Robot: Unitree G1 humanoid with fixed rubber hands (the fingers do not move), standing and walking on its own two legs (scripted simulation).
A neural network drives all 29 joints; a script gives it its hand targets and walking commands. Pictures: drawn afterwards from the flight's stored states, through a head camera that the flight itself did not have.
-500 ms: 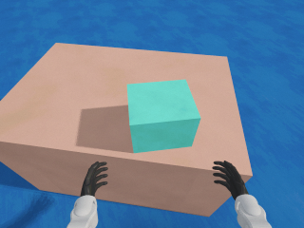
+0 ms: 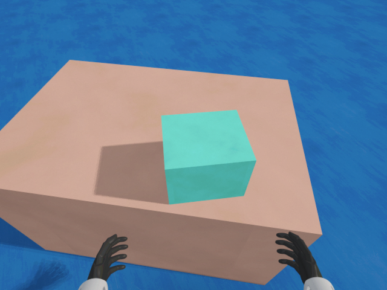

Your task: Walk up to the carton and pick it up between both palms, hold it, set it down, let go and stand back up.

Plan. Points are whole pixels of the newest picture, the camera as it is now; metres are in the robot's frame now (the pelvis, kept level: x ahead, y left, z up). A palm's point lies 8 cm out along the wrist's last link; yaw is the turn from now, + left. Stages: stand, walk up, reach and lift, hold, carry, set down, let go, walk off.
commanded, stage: set down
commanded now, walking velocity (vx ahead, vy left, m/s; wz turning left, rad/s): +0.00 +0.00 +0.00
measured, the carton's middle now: (203, 156) +0.48 -0.01 -0.06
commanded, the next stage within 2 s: let go in 0.90 s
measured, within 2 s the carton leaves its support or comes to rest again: neither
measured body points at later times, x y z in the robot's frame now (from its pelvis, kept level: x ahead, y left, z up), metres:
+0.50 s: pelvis -0.02 +0.02 +0.00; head -0.01 +0.03 +0.45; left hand +0.16 +0.23 -0.08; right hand +0.13 -0.22 -0.08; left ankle -0.02 +0.14 -0.74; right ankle -0.02 -0.12 -0.74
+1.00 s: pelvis -0.01 +0.01 +0.00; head -0.01 +0.02 +0.45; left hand +0.17 +0.23 -0.09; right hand +0.14 -0.22 -0.09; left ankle -0.02 +0.14 -0.74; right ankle -0.02 -0.12 -0.74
